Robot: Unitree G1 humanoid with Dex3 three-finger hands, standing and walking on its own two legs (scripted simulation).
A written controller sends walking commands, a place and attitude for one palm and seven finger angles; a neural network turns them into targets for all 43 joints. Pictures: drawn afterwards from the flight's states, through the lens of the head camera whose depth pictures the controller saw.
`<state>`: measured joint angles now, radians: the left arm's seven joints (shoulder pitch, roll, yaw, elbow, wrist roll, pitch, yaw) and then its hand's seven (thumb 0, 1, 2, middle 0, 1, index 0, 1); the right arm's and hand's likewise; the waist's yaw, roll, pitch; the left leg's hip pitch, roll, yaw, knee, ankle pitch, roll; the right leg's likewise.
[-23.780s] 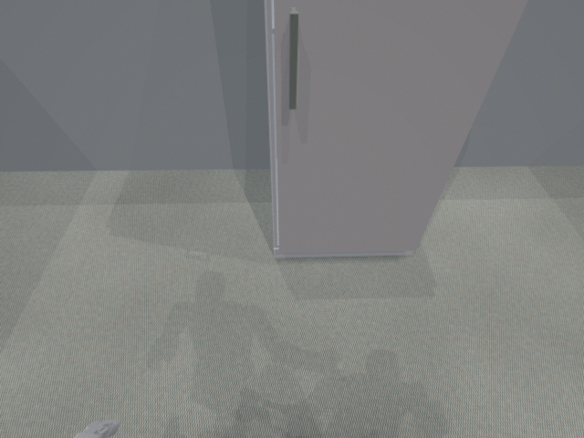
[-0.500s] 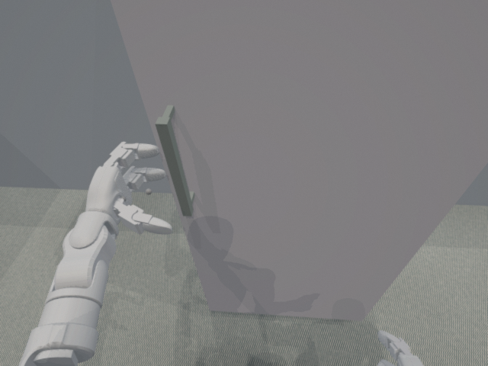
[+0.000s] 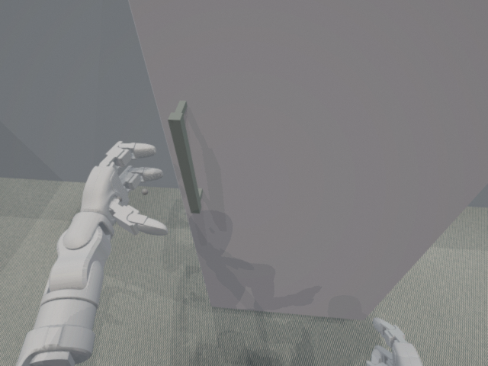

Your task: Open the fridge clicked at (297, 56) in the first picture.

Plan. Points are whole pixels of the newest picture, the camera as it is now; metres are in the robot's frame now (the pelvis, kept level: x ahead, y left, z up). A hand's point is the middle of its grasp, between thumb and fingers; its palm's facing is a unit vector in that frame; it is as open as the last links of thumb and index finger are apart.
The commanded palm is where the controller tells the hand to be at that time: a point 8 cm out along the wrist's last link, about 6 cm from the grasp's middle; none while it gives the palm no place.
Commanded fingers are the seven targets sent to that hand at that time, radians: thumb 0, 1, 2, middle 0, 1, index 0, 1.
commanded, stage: move the hooked fingers beside the handle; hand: left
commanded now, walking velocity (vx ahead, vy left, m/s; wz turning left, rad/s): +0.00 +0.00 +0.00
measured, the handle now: (189, 163) +0.42 +0.11 +0.12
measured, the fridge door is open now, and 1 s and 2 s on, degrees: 0 0 0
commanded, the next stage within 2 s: none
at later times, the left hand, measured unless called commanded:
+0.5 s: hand (140, 181) +0.36 +0.18 +0.14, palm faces -0.03 -1.00 -0.02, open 14.0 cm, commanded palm +0.33 +0.23 +0.13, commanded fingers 0.00 -0.50 0.30 -0.30 -1.20 -0.30 -1.20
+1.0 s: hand (151, 191) +0.36 +0.17 +0.11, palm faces -0.04 -1.00 -0.01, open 14.0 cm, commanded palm +0.34 +0.22 +0.13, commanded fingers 0.00 -0.50 0.30 -0.30 -1.20 -0.30 -1.20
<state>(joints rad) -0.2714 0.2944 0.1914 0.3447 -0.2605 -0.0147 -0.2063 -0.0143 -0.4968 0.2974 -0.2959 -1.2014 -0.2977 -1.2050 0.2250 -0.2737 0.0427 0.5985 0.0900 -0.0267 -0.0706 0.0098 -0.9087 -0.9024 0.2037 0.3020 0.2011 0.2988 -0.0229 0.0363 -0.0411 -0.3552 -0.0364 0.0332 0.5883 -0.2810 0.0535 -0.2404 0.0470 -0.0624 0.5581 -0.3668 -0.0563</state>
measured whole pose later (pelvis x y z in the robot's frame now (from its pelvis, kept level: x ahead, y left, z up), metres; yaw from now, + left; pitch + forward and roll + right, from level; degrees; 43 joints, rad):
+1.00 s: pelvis -0.01 +0.01 +0.00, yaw +0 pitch +3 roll -1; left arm -0.34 0.28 0.15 0.42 -0.24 0.03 -0.16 -0.01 -0.50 0.30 -0.29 -1.20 -0.30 -1.20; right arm 0.24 -0.27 0.05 0.59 0.09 -0.01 -0.06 0.01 -0.91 -0.90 0.20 0.30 0.20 0.30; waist -0.04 0.05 -0.04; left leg -0.37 -0.04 0.04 0.58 -0.27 0.07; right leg -0.25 0.04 -0.06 0.55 -0.35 -0.05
